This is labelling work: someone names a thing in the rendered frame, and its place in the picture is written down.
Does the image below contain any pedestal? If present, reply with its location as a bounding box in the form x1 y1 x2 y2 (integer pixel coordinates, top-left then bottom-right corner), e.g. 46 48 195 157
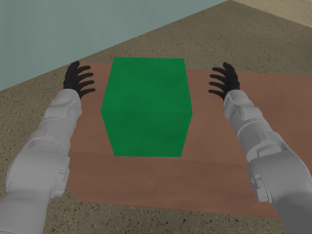
35 61 312 219

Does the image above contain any robot left hand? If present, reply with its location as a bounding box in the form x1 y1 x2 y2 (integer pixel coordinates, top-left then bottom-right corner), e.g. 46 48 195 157
63 60 96 99

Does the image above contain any robot right forearm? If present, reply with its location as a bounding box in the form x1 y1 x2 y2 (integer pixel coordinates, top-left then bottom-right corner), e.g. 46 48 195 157
222 90 312 188

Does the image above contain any carton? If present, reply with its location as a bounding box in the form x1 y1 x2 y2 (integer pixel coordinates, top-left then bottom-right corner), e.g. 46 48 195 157
100 57 193 157

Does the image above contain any right robot upper arm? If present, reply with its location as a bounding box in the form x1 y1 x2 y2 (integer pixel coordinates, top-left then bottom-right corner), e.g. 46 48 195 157
247 150 312 234

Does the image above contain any left robot upper arm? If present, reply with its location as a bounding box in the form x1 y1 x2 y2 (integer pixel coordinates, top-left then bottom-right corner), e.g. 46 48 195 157
0 147 70 234

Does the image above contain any robot left forearm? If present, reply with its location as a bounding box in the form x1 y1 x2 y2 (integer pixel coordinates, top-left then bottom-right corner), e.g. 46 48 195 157
6 89 82 192

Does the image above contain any robot right hand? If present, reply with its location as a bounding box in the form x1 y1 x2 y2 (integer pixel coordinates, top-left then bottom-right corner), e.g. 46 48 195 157
208 62 240 100

